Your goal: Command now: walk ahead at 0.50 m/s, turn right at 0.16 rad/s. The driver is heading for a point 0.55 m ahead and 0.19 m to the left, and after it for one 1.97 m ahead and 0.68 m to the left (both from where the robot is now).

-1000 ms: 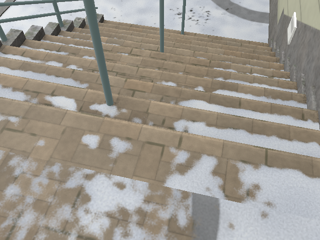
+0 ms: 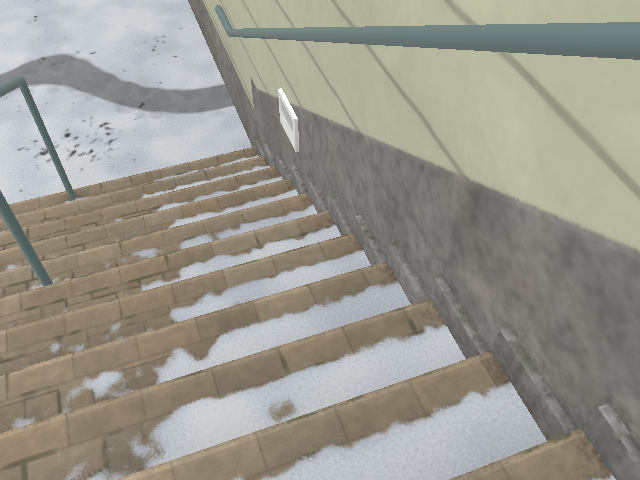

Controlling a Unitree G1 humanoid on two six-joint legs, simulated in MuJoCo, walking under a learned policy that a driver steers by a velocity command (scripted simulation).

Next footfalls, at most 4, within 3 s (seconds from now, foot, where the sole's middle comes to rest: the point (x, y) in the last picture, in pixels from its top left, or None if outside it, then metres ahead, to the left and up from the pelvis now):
0.42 left None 0.28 0.16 -0.76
0.80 right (311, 471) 0.57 0.05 -0.93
1.14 left None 0.51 0.28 -0.93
1.46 right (302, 464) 0.58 0.07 -0.93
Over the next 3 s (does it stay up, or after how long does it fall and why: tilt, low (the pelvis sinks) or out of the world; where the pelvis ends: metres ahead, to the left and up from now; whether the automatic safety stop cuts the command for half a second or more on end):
stays up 0.90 0.40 -0.44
